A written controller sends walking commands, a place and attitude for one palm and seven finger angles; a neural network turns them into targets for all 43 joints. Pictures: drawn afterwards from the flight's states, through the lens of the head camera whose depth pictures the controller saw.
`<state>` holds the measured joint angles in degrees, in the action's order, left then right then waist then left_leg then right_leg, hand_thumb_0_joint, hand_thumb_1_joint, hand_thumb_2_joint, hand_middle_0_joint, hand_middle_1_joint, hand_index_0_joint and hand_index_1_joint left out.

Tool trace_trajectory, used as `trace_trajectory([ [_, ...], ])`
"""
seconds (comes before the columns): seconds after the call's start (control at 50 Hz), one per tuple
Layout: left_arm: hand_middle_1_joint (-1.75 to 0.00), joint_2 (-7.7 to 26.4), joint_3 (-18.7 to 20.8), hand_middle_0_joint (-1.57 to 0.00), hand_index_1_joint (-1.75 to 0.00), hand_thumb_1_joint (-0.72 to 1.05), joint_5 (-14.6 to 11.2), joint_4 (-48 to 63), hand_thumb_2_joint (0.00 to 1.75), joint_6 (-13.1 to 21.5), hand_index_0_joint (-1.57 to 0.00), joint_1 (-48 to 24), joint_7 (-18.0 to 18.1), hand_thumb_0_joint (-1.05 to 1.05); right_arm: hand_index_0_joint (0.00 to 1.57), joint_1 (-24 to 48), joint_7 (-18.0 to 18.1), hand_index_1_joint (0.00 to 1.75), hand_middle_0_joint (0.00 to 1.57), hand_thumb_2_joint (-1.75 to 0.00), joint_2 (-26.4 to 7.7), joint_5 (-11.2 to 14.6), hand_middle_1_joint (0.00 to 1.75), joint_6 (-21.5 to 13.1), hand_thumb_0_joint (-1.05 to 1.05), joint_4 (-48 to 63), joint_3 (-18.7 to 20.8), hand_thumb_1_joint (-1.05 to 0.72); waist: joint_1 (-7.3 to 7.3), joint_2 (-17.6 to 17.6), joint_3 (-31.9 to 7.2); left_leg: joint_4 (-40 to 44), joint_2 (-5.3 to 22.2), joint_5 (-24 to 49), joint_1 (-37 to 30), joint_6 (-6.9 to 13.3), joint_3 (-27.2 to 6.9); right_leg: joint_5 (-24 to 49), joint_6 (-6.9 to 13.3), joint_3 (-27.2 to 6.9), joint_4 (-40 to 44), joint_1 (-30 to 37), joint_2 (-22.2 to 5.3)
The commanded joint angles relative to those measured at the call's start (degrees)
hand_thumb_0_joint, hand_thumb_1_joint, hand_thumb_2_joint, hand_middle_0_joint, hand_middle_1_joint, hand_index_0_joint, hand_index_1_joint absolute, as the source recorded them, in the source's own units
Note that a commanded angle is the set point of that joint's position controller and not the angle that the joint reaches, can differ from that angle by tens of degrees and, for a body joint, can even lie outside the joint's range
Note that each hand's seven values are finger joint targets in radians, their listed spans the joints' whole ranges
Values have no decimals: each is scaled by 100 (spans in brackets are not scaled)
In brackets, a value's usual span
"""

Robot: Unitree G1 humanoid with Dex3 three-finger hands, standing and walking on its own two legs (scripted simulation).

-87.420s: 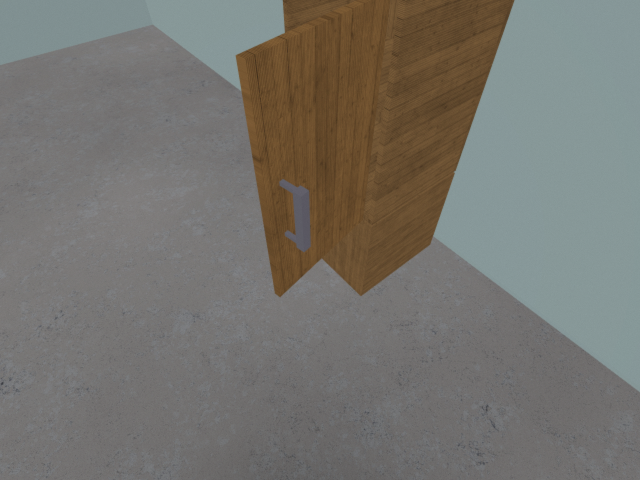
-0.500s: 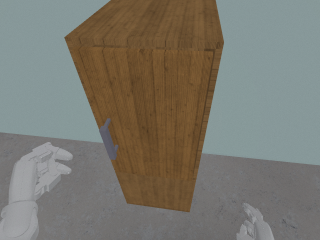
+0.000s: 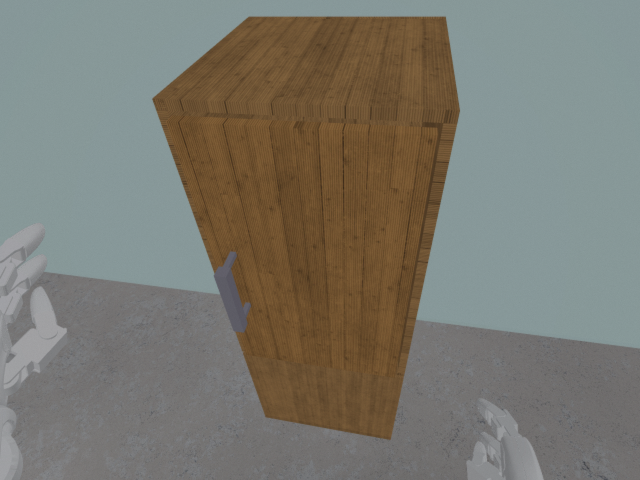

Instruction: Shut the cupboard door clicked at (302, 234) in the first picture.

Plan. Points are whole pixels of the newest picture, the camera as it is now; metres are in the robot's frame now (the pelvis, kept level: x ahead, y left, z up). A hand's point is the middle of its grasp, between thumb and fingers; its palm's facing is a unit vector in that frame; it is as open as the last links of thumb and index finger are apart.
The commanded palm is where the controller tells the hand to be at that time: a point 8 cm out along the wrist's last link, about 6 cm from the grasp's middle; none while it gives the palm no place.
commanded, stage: draw the hand back to the body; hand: left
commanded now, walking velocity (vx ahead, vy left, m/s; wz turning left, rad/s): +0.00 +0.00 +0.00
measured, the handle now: (236, 292) +0.43 +0.22 -0.07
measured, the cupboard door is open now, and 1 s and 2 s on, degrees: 0 0 0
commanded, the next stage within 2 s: step back with the hand held close in 0.24 s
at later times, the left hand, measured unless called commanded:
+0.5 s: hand (70, 328) +0.19 +0.27 +0.18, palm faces +0.48 -0.76 -0.44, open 7.4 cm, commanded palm +0.13 +0.30 +0.18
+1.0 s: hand out of the picture +0.11 +0.28 +0.17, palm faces +0.46 -0.75 -0.47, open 7.4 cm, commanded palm +0.06 +0.31 +0.18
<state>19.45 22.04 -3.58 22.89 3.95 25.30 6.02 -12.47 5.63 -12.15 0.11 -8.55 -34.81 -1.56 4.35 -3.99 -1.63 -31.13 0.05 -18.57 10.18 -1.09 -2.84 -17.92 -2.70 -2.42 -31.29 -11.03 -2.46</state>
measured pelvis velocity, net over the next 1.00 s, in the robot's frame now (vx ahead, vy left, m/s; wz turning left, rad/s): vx -0.08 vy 0.01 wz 0.00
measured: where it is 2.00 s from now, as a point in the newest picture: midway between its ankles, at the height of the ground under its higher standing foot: outside the picture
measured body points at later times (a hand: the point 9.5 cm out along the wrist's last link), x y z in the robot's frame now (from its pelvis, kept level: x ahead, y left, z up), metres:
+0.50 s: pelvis -0.01 +0.00 +0.00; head -0.02 -0.04 +0.45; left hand +0.16 +0.30 +0.20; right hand +0.18 -0.23 -0.08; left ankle -0.02 +0.14 -0.73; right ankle -0.01 -0.15 -0.73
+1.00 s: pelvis -0.08 +0.01 +0.00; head -0.09 +0.01 +0.45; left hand +0.08 +0.32 +0.20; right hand +0.09 -0.23 -0.08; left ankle -0.02 +0.14 -0.73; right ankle -0.01 -0.15 -0.73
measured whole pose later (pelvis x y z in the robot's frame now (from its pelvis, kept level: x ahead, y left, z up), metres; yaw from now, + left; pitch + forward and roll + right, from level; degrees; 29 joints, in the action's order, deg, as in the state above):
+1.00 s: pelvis -0.08 +0.01 +0.00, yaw +0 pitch -1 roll -1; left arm 22.5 24.8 -1.6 24.9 12.9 30.4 8.4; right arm -13.0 4.9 -12.7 0.4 -2.6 -32.5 0.4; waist 0.0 -1.9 -0.8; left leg -33.3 0.6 -12.3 21.1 0.1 -3.1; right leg -8.6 -3.5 -2.2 -28.1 -19.3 -1.8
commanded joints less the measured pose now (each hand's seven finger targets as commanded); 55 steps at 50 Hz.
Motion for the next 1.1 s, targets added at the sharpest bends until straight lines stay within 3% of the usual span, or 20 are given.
trace_trajectory([
  [0.0,-30,1015,479,-20,-30,90,11,1045,90,303,-20,-644,77,0,20,692,62,30,20,-90,-559,15,30,-267,0,930,235,-90,-93,265,-308,592,3,1394,60,200,474,1308,259,564,445,175,204],
  [0.06,-30,1262,686,-20,-30,90,23,1200,90,326,-20,-596,105,0,20,764,85,30,20,-90,-560,1,30,-311,0,917,234,-90,-17,30,-458,567,-15,1485,2,217,504,1458,257,529,472,273,211],
  [0.08,-30,1163,596,-20,-30,90,13,1211,90,328,-20,-608,110,0,20,759,86,30,20,-90,-514,0,30,-310,0,915,211,-90,-40,-35,-443,590,-30,1436,38,204,508,1415,265,537,449,337,178],
  [0.18,-30,1142,614,-20,-30,90,5,1080,90,345,-20,-552,120,0,20,776,105,30,20,-90,-495,6,30,-345,0,885,205,-90,-40,117,-181,628,-22,1320,99,200,517,1289,252,543,528,242,205],
  [0.34,-30,1089,583,-20,-30,90,8,1039,90,394,-20,-483,91,0,20,762,72,30,20,-90,-513,10,30,-346,0,866,255,-90,-44,112,-266,626,-27,1343,-12,218,567,1321,232,504,575,224,214],
  [0.36,-30,2054,1490,-20,-30,90,67,1318,90,759,-20,-1818,211,0,20,631,18,30,20,-90,-667,53,30,-236,0,1055,209,-90,-338,-321,239,554,2,970,244,258,471,1558,225,106,958,-59,-46],
  [0.38,-30,1461,1048,-20,-30,90,39,778,90,817,-20,-926,145,0,20,722,1,30,20,-90,-650,45,30,-150,0,890,256,-90,-338,331,-31,308,3,988,325,304,401,1588,308,91,969,-41,-159],
  [0.4,-30,1192,808,-20,-30,90,34,543,90,818,-20,-427,93,0,20,708,-42,30,20,-90,-697,42,30,-47,0,903,333,-90,-370,716,-52,113,-21,1104,262,295,399,1712,358,-52,1066,-135,-220],
  [0.44,-30,1156,776,-20,-30,90,46,622,90,885,-20,11,75,0,20,684,-105,30,20,-90,-706,22,30,116,0,897,408,-90,-403,825,-338,4,6,1357,262,259,393,2204,414,-122,977,-30,-371],
  [0.52,-30,1312,902,-20,-30,90,31,1076,90,957,-20,203,131,0,20,754,-89,30,20,-90,-769,29,30,328,0,1022,472,-90,-411,232,-688,404,192,2500,164,210,340,2730,255,237,519,205,-116],
  [0.56,-30,1528,1087,-20,-30,90,14,1237,90,949,-20,205,170,0,20,778,-36,30,20,-90,-790,21,30,401,0,1081,474,-90,-374,31,-792,530,244,2970,90,197,310,2813,175,343,395,256,22],
  [0.6,-30,1446,1030,-20,-30,90,1,1315,90,936,-20,260,189,0,20,749,-12,30,20,-90,-768,26,30,473,0,1158,466,-90,-372,-20,-912,612,307,3127,219,194,261,2799,150,388,251,458,92],
  [0.66,-30,1571,1144,-20,-30,90,6,1372,90,925,-20,319,233,0,20,759,23,30,20,-90,-809,18,30,537,0,1203,493,-90,-366,-98,-895,710,293,2726,451,208,276,2671,124,343,301,527,146],
  [0.7,-30,1425,1020,-20,-30,90,11,1315,90,929,-20,393,259,0,20,719,18,30,20,-90,-775,35,30,555,0,1220,481,-90,-392,4,-832,771,305,2276,740,221,250,2416,117,320,302,586,140],
  [0.82,-30,1405,1019,-20,-30,90,91,1282,90,1068,-20,388,325,0,20,680,-4,30,20,-90,-818,51,30,469,0,1205,480,-90,-426,-112,-390,1117,291,-41,1954,354,125,1199,87,212,397,677,219],
  [0.86,-30,1547,1152,-20,-30,90,136,1294,90,1141,-20,310,353,0,20,656,7,30,20,-90,-853,60,30,411,0,1191,507,-90,-436,-23,-269,1121,251,-772,2277,390,122,829,85,107,518,664,232],
  [0.88,-30,1406,1031,-20,-30,90,145,1250,90,1168,-20,288,357,0,20,602,-1,30,20,-90,-805,65,30,377,0,1182,473,-90,-448,84,-242,1073,221,-978,2389,393,84,507,109,79,559,606,187],
  [0.96,-30,1563,1099,-20,-30,90,200,1379,90,1296,-20,-2,412,0,20,513,-1,30,20,-90,-876,29,30,224,0,1092,506,-90,-495,90,-94,912,193,-1242,2232,378,73,-377,149,-52,887,-6,178],
  [0.98,-30,1400,968,-20,-30,90,200,1392,90,1324,-20,-14,419,0,20,488,-6,30,20,-90,-821,36,30,182,0,1083,475,-90,-501,84,-123,949,232,-1311,2272,387,19,-503,143,8,822,5,185],
  [1.08,-30,1415,1008,-20,-30,90,230,1485,90,1419,-20,30,465,0,20,448,-8,30,20,-90,-823,30,30,-2,0,1032,465,-90,-481,-227,-230,1093,366,-1461,2544,452,-118,-136,128,56,415,261,335],
])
